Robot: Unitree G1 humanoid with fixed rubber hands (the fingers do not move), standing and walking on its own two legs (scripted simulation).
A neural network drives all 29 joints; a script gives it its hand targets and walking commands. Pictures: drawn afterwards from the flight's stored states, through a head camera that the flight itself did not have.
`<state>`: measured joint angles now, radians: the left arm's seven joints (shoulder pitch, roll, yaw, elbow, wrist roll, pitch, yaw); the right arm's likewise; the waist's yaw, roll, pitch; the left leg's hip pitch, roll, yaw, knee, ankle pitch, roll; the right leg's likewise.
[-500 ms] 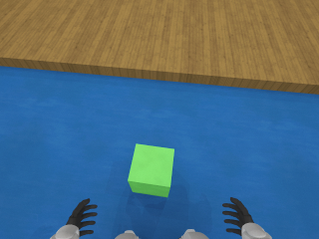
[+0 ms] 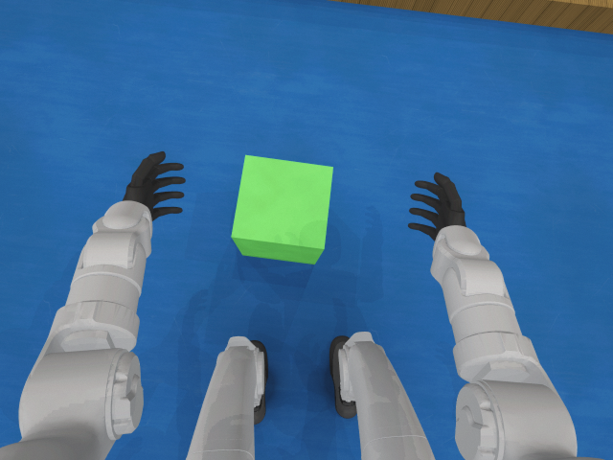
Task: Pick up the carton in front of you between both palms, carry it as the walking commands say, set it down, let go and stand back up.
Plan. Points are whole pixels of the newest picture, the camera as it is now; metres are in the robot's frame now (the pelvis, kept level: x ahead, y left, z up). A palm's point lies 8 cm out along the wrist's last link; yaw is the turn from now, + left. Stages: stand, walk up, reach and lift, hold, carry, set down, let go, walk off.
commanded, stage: reach and lift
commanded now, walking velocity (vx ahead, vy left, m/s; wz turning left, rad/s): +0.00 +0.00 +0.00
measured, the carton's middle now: (283, 215) +0.53 +0.01 -0.55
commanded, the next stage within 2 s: none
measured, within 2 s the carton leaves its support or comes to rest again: neither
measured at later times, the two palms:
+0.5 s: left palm (163, 116) +0.58 +0.20 -0.13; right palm (411, 152) +0.52 -0.18 -0.14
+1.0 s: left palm (199, 186) +0.56 +0.20 -0.38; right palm (373, 205) +0.50 -0.18 -0.37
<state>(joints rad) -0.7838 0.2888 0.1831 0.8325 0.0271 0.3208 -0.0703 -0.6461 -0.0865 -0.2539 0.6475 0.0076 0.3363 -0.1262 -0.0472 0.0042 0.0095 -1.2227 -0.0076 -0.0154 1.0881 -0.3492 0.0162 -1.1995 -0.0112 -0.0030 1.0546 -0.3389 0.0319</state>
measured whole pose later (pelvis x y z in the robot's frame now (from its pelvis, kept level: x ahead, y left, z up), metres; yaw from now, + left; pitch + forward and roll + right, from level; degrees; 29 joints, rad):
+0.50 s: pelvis +0.01 +0.01 -0.02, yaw -1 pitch +47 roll -4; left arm -1.39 0.40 0.31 1.06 0.14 0.18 -0.10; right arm -1.14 -0.07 -0.46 0.71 -0.07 0.19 -0.13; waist -0.07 0.00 0.02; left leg -1.58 -0.02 -0.04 1.08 -0.31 0.02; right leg -1.54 0.00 0.00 1.02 -0.30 0.05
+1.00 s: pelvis -0.03 +0.00 -0.22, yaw -4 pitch +47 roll -5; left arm -1.52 0.52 0.10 1.13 -0.09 0.14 -0.02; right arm -1.32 -0.16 -0.32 0.85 0.09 0.16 -0.20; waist -0.05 -0.02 0.17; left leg -2.17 -0.06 -0.09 1.88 -0.53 -0.02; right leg -2.14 0.06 0.01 1.83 -0.52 0.07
